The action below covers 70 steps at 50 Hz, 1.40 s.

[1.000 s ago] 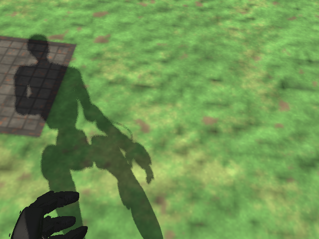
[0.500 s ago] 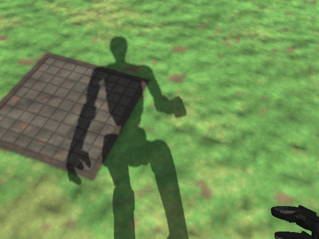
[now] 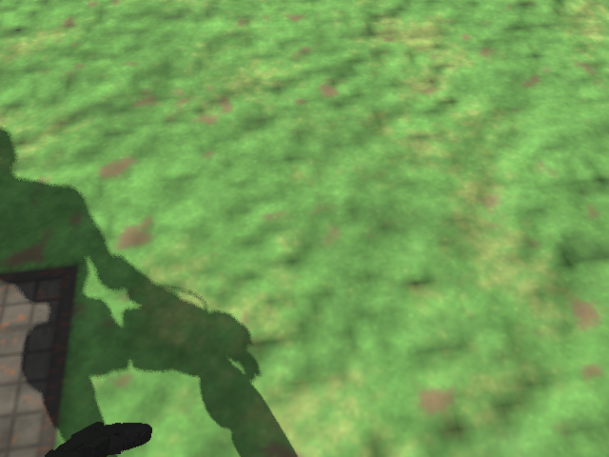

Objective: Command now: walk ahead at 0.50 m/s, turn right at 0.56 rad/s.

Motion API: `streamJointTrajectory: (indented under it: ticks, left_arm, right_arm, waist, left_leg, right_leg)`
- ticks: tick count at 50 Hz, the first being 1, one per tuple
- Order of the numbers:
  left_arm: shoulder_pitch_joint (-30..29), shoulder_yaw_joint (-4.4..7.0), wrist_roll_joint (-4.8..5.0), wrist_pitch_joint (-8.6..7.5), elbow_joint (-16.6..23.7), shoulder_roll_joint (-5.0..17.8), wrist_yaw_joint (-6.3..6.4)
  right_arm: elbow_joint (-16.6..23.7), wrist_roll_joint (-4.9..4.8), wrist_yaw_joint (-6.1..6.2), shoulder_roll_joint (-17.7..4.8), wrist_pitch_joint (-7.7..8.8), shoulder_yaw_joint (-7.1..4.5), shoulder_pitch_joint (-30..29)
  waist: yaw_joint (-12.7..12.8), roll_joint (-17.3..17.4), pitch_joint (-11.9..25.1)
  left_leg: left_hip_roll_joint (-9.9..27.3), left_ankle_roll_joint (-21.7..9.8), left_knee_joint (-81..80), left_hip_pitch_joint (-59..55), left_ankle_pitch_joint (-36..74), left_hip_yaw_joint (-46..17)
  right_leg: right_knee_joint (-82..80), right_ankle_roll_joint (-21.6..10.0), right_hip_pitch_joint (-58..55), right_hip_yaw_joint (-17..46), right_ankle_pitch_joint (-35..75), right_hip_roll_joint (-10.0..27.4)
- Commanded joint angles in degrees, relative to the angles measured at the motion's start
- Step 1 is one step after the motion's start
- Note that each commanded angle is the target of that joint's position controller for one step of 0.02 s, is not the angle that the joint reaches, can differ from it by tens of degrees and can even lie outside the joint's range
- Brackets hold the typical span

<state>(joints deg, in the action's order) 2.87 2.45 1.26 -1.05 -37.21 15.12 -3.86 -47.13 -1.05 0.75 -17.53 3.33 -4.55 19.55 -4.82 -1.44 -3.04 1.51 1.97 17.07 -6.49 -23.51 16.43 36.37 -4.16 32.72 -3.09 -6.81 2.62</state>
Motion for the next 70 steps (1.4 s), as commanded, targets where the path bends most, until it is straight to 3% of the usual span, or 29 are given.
streamJointTrajectory:
  ticks: [1, 2, 3, 4, 5, 8, 13, 19, 23, 24, 25, 26, 28, 31, 36, 40, 43, 44, 45, 46, 48, 54, 61, 64, 66, 67, 68, 69, 70]
  left_arm:
    - [13.0, 4.8, 0.3, -0.09, 1.2, 10.5, 0.67]
    - [21.9, 6.73, 0.38, 0.7, -1.1, 14.9, 1.91]
    - [18.9, 7.19, 0.59, 0.15, -0.2, 20.9, 2.34]
    - [20.3, 5.9, 0.18, -0.99, 1.6, 16.7, 1.93]
    - [18.4, 4.94, -0.1, -1.93, 0.7, 13.3, 1.71]
    - [8.8, 3.32, -0.82, -2.57, 2.5, 8.5, 2.15]
    - [9.2, 4.33, -0.72, -1.8, 1.1, 11.8, 4.29]
    - [13.2, 4.46, 0.21, 1.29, -0.7, 11.5, 6.0]
    - [9.4, 3.82, -0.14, 1.62, 0.7, 9.4, 6.35]
    - [10.5, 2.86, -0.92, 1.28, 1.7, 6.5, 6.23]
    - [20.2, 1.9, -1.8, 0.98, 0.6, 3.3, 6.01]
    - [25.9, 2.04, -0.49, 0.95, -0.2, 7.0, 5.6]
    - [17.3, 3.34, 0.13, 2.06, -0.9, 11.5, 5.58]
    - [12.8, 2.66, -0.89, 2.15, 0.3, 8.6, 5.31]
    - [11.2, 1.06, -1.21, -0.43, -0.3, 4.9, 4.59]
    - [10.8, 1.1, -0.75, -1.51, -0.8, 5.8, 3.86]
    - [15.9, 1.55, -0.89, -2.16, -2.3, 6.0, 4.16]
    - [21.8, 2.27, -1.21, -2.36, -3.0, 8.7, 4.8]
    - [24.0, 3.59, -1.92, -2.14, -3.5, 14.2, 4.85]
    - [24.6, 3.94, -2.35, -2.82, -4.0, 14.1, 4.68]
    - [19.2, 2.39, -1.25, -4.15, -3.2, 8.7, 4.63]
    - [16.6, 2.01, -2.27, -4.87, -4.3, 6.9, 4.76]
    - [20.4, 2.85, -0.94, -3.65, -7.7, 10.0, 5.0]
    - [20.0, 3.5, -0.44, -2.49, -8.1, 12.1, 5.29]
    - [19.3, 3.91, -0.44, -1.63, -7.8, 13.7, 5.9]
    - [19.2, 3.61, -0.48, -1.83, -7.2, 13.3, 6.2]
    - [24.5, 1.28, -2.67, -3.05, -4.3, 6.0, 5.43]
    - [23.4, 0.29, -1.93, -5.46, -3.1, 5.9, 4.52]
    - [14.8, 1.84, 0.67, -6.71, -1.2, 10.6, 3.94]
  right_arm:
    - [3.8, -1.06, 0.65, -12.1, -0.56, -2.83, -3.3]
    - [4.7, 0.19, 0.84, -9.7, -0.13, -1.83, -2.5]
    - [8.0, 2.34, 0.16, -1.1, 1.34, 0.76, 2.5]
    - [8.9, 0.39, -0.59, -5.5, 3.56, 0.48, -3.1]
    - [10.7, -1.64, -0.98, -8.1, 4.59, -0.21, -8.4]
    - [9.5, 1.49, -0.16, -8.4, 4.6, -0.62, -7.6]
    - [10.6, 2.57, 0.21, -4.2, 2.01, 0.49, -9.6]
    - [12.7, 1.26, -1.15, -4.1, 1.64, 0.9, -18.5]
    - [11.5, 2.04, -1.26, -6.7, 2.67, -0.51, -13.0]
    - [11.6, 3.18, -0.86, -8.9, 3.03, -0.83, -10.5]
    - [12.3, 4.28, -0.59, -10.5, 2.45, -0.7, -10.1]
    - [10.4, 2.6, -0.94, -9.8, 1.33, -1.24, -6.3]
    - [11.0, 1.22, -1.28, -5.1, 0.54, 0.04, -7.7]
    - [10.1, 1.87, -1.05, -5.5, 0.18, 0.33, -10.9]
    - [9.2, 0.58, -0.72, -7.4, 0.51, -0.51, -10.2]
    - [8.0, -0.47, -1.25, -8.8, -0.33, -0.82, -8.5]
    - [7.4, -0.61, -1.41, -5.6, -0.98, 0.51, -8.0]
    - [8.7, -0.13, -1.62, -1.4, -0.66, 1.78, -10.7]
    - [10.8, -0.18, -1.65, 1.9, 0.38, 2.61, -11.2]
    - [11.5, -0.78, -1.18, -3.7, 1.13, 1.1, -12.3]
    - [9.6, -0.93, -1.51, -5.8, 1.15, 0.01, -8.6]
    - [9.6, -0.19, -2.24, -2.0, -0.17, 0.39, -10.4]
    - [14.9, -0.38, -4.86, 0.5, -0.1, 1.91, -21.2]
    - [16.3, -0.24, -5.71, -1.6, -0.15, 1.05, -20.5]
    - [14.1, -0.28, -5.21, -5.9, -0.62, -1.25, -9.1]
    - [11.9, -0.5, -4.12, -9.2, -1.08, -3.08, -0.1]
    - [11.1, -0.31, -2.83, -16.0, -1.45, -4.43, 3.9]
    - [12.5, -0.47, -2.77, -14.8, -0.9, -3.69, 4.8]
    - [11.7, 0.25, -2.84, -10.9, -0.53, -2.55, 4.1]
  waist:
    - [11.7, 5.9, 8.5]
    - [15.2, 0.9, 13.2]
    - [7.0, -13.5, 16.9]
    - [11.5, -6.8, 23.6]
    - [11.9, -3.8, 15.0]
    - [4.7, 0.3, 5.5]
    - [3.5, -0.2, 4.7]
    - [7.4, -4.2, 7.5]
    - [3.3, -5.6, 8.4]
    - [3.2, -1.4, 13.4]
    - [7.6, 11.7, 18.8]
    - [7.8, 18.7, 22.6]
    - [4.1, 7.2, 12.9]
    - [5.1, 8.9, 4.7]
    - [4.3, 10.2, 6.6]
    - [4.6, 9.5, 6.1]
    - [8.4, 7.1, 5.7]
    - [11.4, 1.2, 6.1]
    - [11.0, -11.9, 5.0]
    - [11.7, -9.7, 1.4]
    - [8.1, -7.8, -0.5]
    - [7.4, -4.3, -0.5]
    - [10.5, -2.4, -4.5]
    - [7.9, -4.1, -1.5]
    - [1.0, -5.4, 6.3]
    - [-3.9, -3.2, 11.1]
    - [-0.5, 11.9, 18.3]
    - [-0.8, 12.0, 29.7]
    - [-3.5, 7.0, 22.9]
  left_leg:
    - [12.7, -6.4, 21.8, 5.1, 63.7, -2.3]
    - [10.2, -3.7, 38.9, 19.3, 44.7, -2.6]
    - [-2.0, 0.0, 58.7, 44.8, -9.8, -8.6]
    - [-2.7, -0.7, 64.4, 50.9, -11.5, -21.9]
    - [0.0, -1.9, 62.3, 55.0, -5.3, -22.2]
    - [5.0, -1.4, 49.9, 45.0, 4.5, -22.1]
    - [1.5, 2.9, 35.6, 38.2, 11.8, -18.2]
    - [-3.9, 2.5, 15.5, 31.7, 25.1, -19.8]
    - [-2.1, -1.3, 6.0, 25.7, 27.6, -21.0]
    - [4.8, -4.5, 6.5, 15.5, 42.2, -25.6]
    - [17.5, -12.8, 9.7, 0.6, 61.1, -39.6]
    - [24.4, -19.8, 6.2, -3.3, 37.0, -55.9]
    - [16.4, -15.1, 0.2, 4.9, -2.6, -48.8]
    - [10.2, -11.9, -5.3, 18.3, -5.1, -38.9]
    - [9.3, -14.2, -7.6, 21.6, 2.1, -32.0]
    - [10.5, -14.2, -6.8, 23.9, -0.5, -31.0]
    - [6.9, -10.5, -0.5, 33.4, -5.6, -30.0]
    - [2.3, -6.8, 11.1, 41.5, -6.2, -26.6]
    - [-4.3, -3.9, 26.6, 53.4, -5.3, -17.5]
    - [-1.7, -4.1, 36.4, 57.7, -6.2, -22.4]
    - [0.2, -4.3, 41.6, 60.9, 2.3, -25.3]
    - [1.5, -0.3, 38.0, 53.8, 21.0, -22.2]
    - [1.8, -3.3, 20.4, 47.6, 25.1, -15.1]
    - [-1.7, -6.8, 18.4, 41.9, 17.2, -11.1]
    - [-6.2, -10.1, 17.1, 25.8, 14.7, -9.1]
    - [-5.9, -12.5, 14.7, 9.4, 17.4, -12.8]
    - [9.9, -20.9, 15.6, -15.2, 16.8, -39.0]
    - [19.0, -28.4, 4.2, -22.3, 5.3, -65.9]
    - [16.5, -23.9, 0.9, -17.8, 5.1, -58.3]
  right_leg:
    - [-3.8, -5.0, -20.5, -4.1, -1.8, -6.9]
    - [-5.0, -7.9, -38.1, 5.6, -0.6, -2.1]
    - [-10.2, -18.4, -54.1, 38.8, -9.5, 12.5]
    - [-19.0, -20.7, -56.4, 51.7, -17.2, 16.6]
    - [-20.7, -17.7, -50.7, 43.5, -13.9, 15.1]
    - [-21.4, -13.4, -29.6, 27.2, 8.2, 8.5]
    - [-19.1, -11.2, -17.9, 15.3, 35.9, 3.2]
    - [-13.4, -5.7, -20.2, 19.4, 21.0, 1.3]
    - [-2.8, -2.8, -24.8, 25.2, 15.6, 0.9]
    - [6.3, -0.5, -21.9, 22.3, 8.4, -2.7]
    - [19.2, 2.6, -10.1, 16.8, -28.2, -9.7]
    - [29.4, 4.3, -1.1, 14.0, -35.1, -8.8]
    - [35.0, 6.4, 4.5, 12.4, -24.4, -4.7]
    - [26.8, 6.5, 0.6, 8.3, -19.0, -2.0]
    - [8.8, 4.7, -9.7, 4.3, -15.2, -1.2]
    - [-3.1, 3.1, -16.7, 2.1, -8.2, -2.1]
    - [-11.1, 0.9, -30.5, 2.8, -7.4, -1.8]
    - [-16.9, -1.5, -37.5, 13.5, -15.1, 7.0]
    - [-24.5, -6.7, -40.8, 31.1, -30.8, 17.7]
    - [-26.7, -10.7, -36.5, 37.2, -35.6, 21.1]
    - [-26.6, -7.7, -37.2, 28.8, -28.8, 17.0]
    - [-28.7, -4.3, -31.2, 5.6, 2.9, 11.0]
    - [-27.8, -3.4, -33.3, -3.6, 10.5, 12.6]
    - [-19.5, -2.0, -38.3, -6.1, 35.7, 13.7]
    - [-3.1, -0.4, -36.8, -8.0, 52.2, 12.7]
    - [10.5, 1.6, -27.0, -8.7, 45.8, 10.8]
    - [33.3, 5.1, -1.7, -7.4, -1.4, 3.4]
    - [45.3, 6.0, 8.3, 5.8, -27.6, -4.8]
    - [46.2, 5.0, 13.8, 9.9, -22.5, -1.3]
